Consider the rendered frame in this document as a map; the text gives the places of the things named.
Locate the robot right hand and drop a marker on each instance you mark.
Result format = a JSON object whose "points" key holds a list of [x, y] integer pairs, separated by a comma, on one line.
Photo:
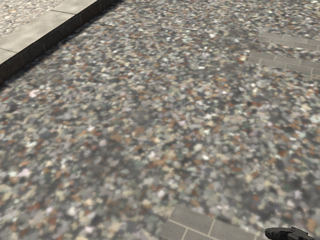
{"points": [[282, 233]]}

